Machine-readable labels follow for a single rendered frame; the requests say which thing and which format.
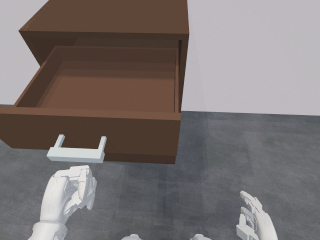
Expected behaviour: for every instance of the handle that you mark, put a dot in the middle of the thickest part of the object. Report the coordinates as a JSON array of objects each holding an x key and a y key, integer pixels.
[{"x": 58, "y": 153}]

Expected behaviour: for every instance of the cabinet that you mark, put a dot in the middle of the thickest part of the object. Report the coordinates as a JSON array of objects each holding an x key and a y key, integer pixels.
[{"x": 113, "y": 23}]

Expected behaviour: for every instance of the right robot hand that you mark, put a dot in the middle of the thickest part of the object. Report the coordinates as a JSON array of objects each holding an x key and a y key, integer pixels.
[{"x": 260, "y": 224}]

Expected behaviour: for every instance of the left robot hand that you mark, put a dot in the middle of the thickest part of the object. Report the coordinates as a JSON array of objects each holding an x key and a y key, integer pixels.
[{"x": 76, "y": 183}]

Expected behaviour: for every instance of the drawer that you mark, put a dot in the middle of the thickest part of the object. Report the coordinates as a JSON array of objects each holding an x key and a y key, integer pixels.
[{"x": 130, "y": 95}]

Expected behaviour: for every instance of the robot left forearm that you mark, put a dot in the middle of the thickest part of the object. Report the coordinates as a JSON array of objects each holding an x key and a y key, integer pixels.
[{"x": 48, "y": 230}]

